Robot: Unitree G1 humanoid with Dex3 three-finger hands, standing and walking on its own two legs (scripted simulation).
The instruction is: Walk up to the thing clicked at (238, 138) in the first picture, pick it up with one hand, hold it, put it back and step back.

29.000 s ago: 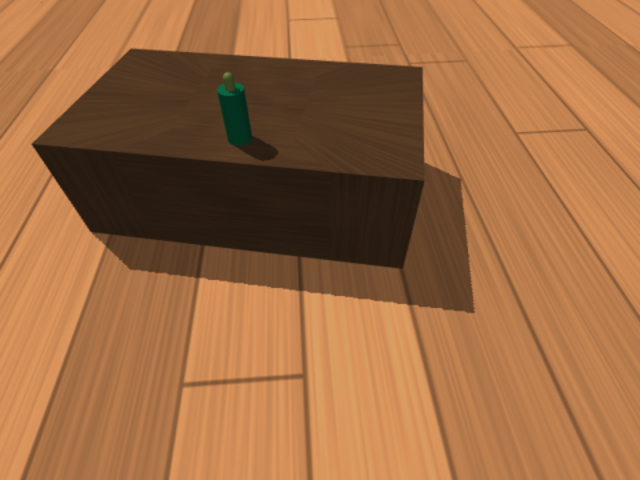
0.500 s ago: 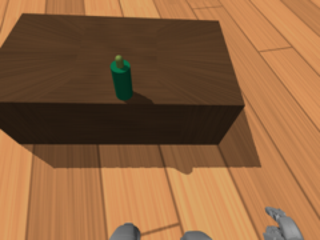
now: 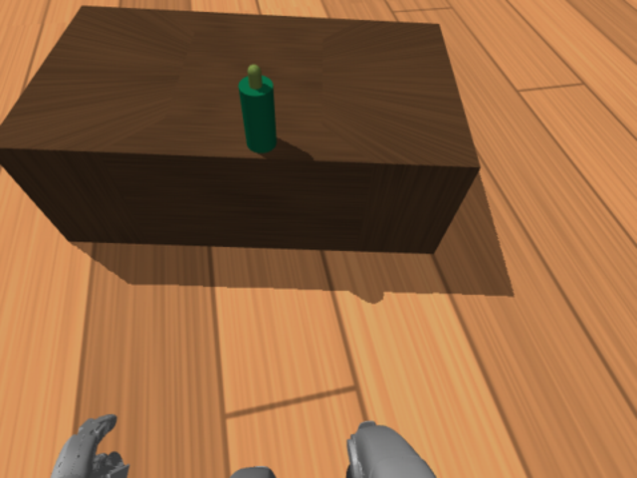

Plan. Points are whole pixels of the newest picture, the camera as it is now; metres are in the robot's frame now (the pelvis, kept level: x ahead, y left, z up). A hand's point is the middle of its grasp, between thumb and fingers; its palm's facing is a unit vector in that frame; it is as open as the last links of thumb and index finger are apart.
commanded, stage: step back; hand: left
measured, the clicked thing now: (258, 107) +0.95 +0.13 -0.19
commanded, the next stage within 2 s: stand in 1.42 s
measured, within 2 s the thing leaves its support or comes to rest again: neither
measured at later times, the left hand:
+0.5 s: hand out of the picture -0.07 +0.24 -0.13, palm faces -0.02 -0.91 -0.42, open 7.4 cm
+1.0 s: hand out of the picture -0.04 +0.21 -0.13, palm faces +0.03 -0.92 -0.38, open 7.4 cm
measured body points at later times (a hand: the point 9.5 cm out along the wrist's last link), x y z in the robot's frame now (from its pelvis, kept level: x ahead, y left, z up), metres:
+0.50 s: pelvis -0.13 -0.04 +0.00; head -0.12 -0.06 +0.45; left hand -0.07 +0.28 -0.10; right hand -0.07 -0.36 -0.13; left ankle -0.13 +0.11 -0.70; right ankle -0.14 -0.15 -0.72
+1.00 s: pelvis -0.12 -0.05 +0.01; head -0.11 -0.06 +0.46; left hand -0.04 +0.26 -0.10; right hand -0.05 -0.37 -0.12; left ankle -0.12 +0.09 -0.69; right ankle -0.10 -0.16 -0.72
